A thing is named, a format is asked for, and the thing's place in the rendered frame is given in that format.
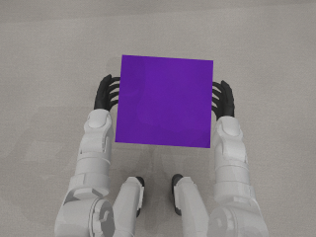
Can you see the robot right foot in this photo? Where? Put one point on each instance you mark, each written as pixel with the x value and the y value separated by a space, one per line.
pixel 176 178

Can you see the left robot upper arm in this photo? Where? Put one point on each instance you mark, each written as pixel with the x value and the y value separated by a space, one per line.
pixel 90 217

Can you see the right robot upper arm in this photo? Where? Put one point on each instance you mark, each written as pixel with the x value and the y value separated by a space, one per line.
pixel 229 221

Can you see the left robot shin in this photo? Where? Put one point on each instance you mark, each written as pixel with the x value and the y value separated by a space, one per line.
pixel 132 179

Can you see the robot right hand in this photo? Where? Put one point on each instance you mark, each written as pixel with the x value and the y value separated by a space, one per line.
pixel 225 104

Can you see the left robot forearm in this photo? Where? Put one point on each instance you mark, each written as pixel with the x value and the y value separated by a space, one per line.
pixel 91 178

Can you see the robot left hand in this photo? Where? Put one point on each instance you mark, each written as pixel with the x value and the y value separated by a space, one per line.
pixel 104 95

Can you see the right robot forearm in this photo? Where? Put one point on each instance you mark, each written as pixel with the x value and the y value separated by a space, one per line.
pixel 232 179

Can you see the carton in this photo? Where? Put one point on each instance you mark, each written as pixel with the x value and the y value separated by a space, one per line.
pixel 164 101

